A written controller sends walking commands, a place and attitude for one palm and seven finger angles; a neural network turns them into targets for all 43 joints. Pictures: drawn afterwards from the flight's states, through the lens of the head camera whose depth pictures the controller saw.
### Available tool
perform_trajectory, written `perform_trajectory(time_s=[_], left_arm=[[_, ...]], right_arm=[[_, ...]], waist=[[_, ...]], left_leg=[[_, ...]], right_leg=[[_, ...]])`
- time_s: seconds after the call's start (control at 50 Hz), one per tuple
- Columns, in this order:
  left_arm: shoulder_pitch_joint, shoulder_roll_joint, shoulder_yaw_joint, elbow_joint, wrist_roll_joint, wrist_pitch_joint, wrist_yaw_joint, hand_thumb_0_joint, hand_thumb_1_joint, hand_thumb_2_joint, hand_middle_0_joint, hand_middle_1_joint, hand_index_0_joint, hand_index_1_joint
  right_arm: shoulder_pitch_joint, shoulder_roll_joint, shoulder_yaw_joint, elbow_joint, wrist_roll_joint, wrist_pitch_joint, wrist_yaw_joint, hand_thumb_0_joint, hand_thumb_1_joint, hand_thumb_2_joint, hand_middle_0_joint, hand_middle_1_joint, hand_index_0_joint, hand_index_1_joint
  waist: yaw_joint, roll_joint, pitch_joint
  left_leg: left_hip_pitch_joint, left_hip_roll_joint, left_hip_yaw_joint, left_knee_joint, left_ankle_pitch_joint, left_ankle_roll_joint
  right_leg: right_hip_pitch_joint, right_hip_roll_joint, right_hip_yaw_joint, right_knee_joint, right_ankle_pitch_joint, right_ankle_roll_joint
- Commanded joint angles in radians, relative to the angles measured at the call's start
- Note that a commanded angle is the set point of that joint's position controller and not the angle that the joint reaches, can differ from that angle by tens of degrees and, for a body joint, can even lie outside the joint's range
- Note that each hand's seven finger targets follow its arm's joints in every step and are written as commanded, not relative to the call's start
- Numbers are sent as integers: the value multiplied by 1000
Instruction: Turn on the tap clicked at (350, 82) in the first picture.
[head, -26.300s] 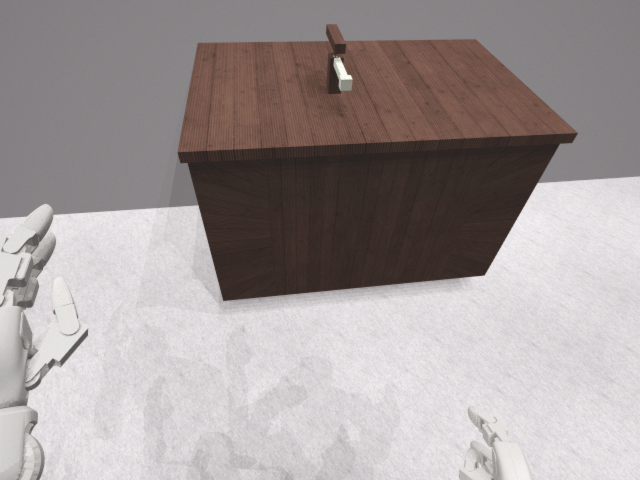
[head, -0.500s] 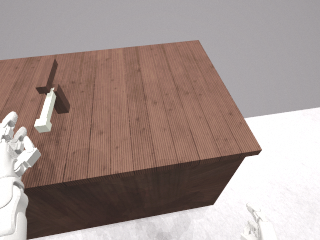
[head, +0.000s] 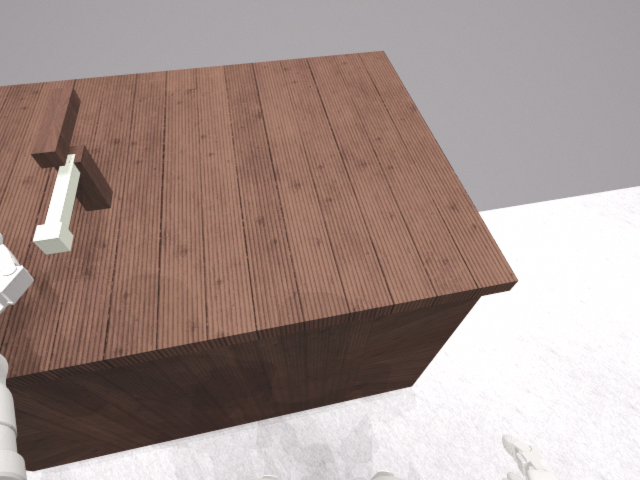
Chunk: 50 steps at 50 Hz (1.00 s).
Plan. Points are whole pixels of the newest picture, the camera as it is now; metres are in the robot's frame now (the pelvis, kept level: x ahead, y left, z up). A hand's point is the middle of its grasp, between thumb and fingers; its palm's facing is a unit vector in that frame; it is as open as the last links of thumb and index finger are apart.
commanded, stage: reach beside the lever's end, fingers flat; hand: left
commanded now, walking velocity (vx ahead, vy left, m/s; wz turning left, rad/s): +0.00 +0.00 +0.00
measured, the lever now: (54, 238) +0.37 +0.35 +0.08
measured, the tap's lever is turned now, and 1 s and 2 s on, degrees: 0 1 22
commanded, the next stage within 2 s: push the lever round in 0.50 s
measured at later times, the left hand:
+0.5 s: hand (30, 270) +0.33 +0.37 +0.06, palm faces +0.49 -0.86 -0.11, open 7.8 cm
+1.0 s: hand (52, 269) +0.33 +0.34 +0.06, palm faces +0.48 -0.87 -0.09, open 7.8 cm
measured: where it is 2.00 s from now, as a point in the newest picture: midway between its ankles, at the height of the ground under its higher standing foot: outside the picture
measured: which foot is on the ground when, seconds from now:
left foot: down 0.00-1.00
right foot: down 0.00-1.00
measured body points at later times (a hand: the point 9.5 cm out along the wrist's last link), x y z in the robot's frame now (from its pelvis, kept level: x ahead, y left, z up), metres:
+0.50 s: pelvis +0.01 +0.02 +0.00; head +0.07 +0.04 +0.44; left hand +0.30 +0.41 +0.07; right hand +0.11 -0.24 -0.11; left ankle -0.01 +0.11 -0.71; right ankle +0.03 -0.10 -0.71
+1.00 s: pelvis +0.01 +0.01 +0.00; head +0.07 +0.02 +0.44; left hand +0.30 +0.39 +0.07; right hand +0.14 -0.25 -0.11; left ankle -0.01 +0.11 -0.71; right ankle +0.03 -0.10 -0.71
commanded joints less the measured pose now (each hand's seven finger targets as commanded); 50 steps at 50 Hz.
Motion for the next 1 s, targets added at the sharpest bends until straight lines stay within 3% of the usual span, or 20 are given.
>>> perform_trajectory(time_s=[0.0,0.08,0.18,0.22,0.34,0.38,0.44,0.52,0.58,0.64,0.66,0.68,0.7,0.72,0.76,0.78,0.86,0.88,0.94,0.98], left_arm=[[-264,398,107,-166,11,-91,-16,0,900,900,-150,-150,-150,-150],[-298,422,122,-153,22,-136,-25,0,900,900,-150,-150,-150,-150],[-228,330,65,-165,-4,-139,-55,0,900,900,-150,-150,-150,-150],[-193,301,44,-164,-12,-118,-56,0,900,900,-150,-150,-150,-150],[-176,330,91,-279,10,-124,25,0,900,900,-150,-150,-150,-150],[-216,339,95,-319,29,-140,55,0,900,900,-150,-150,-150,-150],[-213,275,37,-337,35,-149,62,0,900,900,-150,-150,-150,-150],[-190,236,8,-282,21,-114,38,0,900,900,-150,-150,-150,-150],[-226,256,21,-222,15,-79,18,0,900,900,-150,-150,-150,-150],[-200,251,15,-243,9,-69,12,0,900,900,-150,-150,-150,-150],[-231,248,6,-268,11,-76,16,0,900,900,-150,-150,-150,-150],[-203,271,39,-284,18,-86,30,0,900,900,-150,-150,-150,-150],[-217,254,19,-322,22,-98,37,0,900,900,-150,-150,-150,-150],[-170,258,37,-320,20,-105,43,0,900,900,-150,-150,-150,-150],[-176,250,33,-337,19,-121,51,0,900,900,-150,-150,-150,-150],[-178,245,28,-345,24,-127,57,0,900,900,-150,-150,-150,-150],[-174,199,-9,-315,15,-109,49,0,900,900,-150,-150,-150,-150],[-195,213,-1,-314,23,-103,53,0,900,900,-150,-150,-150,-150],[-222,222,-2,-308,17,-90,54,0,900,900,-150,-150,-150,-150],[-199,274,50,-305,27,-97,68,0,900,900,-150,-150,-150,-150]], right_arm=[[29,-158,-59,-115,1,-28,-7,0,-900,-900,200,300,200,300],[58,-165,-65,-109,-5,-19,1,0,-900,-900,200,300,200,300],[72,-167,-72,-120,-1,-14,7,0,-900,-900,200,300,200,300],[77,-169,-75,-131,3,-11,9,0,-900,-900,200,300,200,300],[70,-161,-77,-145,-9,-9,12,0,-900,-900,200,300,200,300],[67,-154,-75,-135,-12,-6,12,0,-900,-900,200,300,200,300],[60,-148,-73,-137,-17,-9,17,0,-900,-900,200,300,200,300],[58,-151,-72,-130,-8,-7,7,0,-900,-900,200,300,200,300],[53,-154,-67,-124,0,-1,-5,0,-900,-900,200,300,200,300],[50,-154,-68,-147,-2,-3,-3,0,-900,-900,200,300,200,300],[51,-152,-67,-147,-3,-4,-2,0,-900,-900,200,300,200,300],[55,-148,-71,-140,-5,-3,-1,0,-900,-900,200,300,200,300],[61,-144,-71,-143,-8,-4,4,0,-900,-900,200,300,200,300],[66,-144,-75,-141,-12,-5,9,0,-900,-900,200,300,200,300],[65,-142,-76,-135,-13,-5,13,0,-900,-900,200,300,200,300],[61,-139,-74,-130,-12,-3,12,0,-900,-900,200,300,200,300],[47,-140,-74,-134,-5,-2,11,0,-900,-900,200,300,200,300],[43,-139,-73,-127,-1,1,6,0,-900,-900,200,300,200,300],[36,-142,-70,-134,-3,2,1,0,-900,-900,200,300,200,300],[35,-138,-70,-128,-2,5,-2,0,-900,-900,200,300,200,300]], waist=[[11,113,-274],[2,119,-320],[10,143,-329],[10,97,-304],[24,107,-319],[18,150,-306],[6,186,-303],[-4,125,-275],[-7,87,-232],[14,78,-289],[5,83,-292],[21,121,-320],[10,136,-334],[23,115,-357],[12,97,-356],[16,130,-347],[3,103,-300],[1,122,-283],[-5,74,-283],[13,91,-296]], left_leg=[[-20,-8,-17,-101,261,9],[2,3,-29,-78,317,3],[50,12,-45,-81,385,-17],[41,14,-53,-93,376,-23],[69,21,-69,-111,419,-43],[93,29,-75,-111,439,-53],[122,30,-77,-112,447,-63],[104,31,-78,-115,428,-61],[53,23,-69,-119,356,-51],[54,14,-60,-113,377,-48],[65,15,-59,-109,398,-50],[89,19,-58,-101,452,-52],[114,22,-62,-95,501,-59],[121,23,-58,-87,535,-59],[115,25,-54,-78,548,-57],[119,28,-56,-79,560,-59],[75,18,-44,-91,464,-48],[72,19,-43,-94,448,-45],[40,9,-33,-103,362,-30],[32,8,-28,-104,356,-22]], right_leg=[[244,-5,71,-59,174,9],[210,6,61,-31,198,5],[171,11,44,-29,195,1],[160,13,35,-34,175,3],[167,14,28,-29,163,2],[147,14,31,-27,154,2],[124,16,28,-27,139,0],[125,17,25,-37,141,1],[132,14,25,-45,136,1],[168,13,27,-38,163,0],[169,12,27,-37,180,1],[181,12,33,-33,201,0],[174,13,31,-28,218,2],[190,14,32,-25,240,3],[192,16,34,-22,261,5],[190,14,37,-22,261,5],[186,12,35,-32,234,5],[184,9,39,-38,226,4],[208,9,43,-48,217,5],[242,7,52,-51,224,4]])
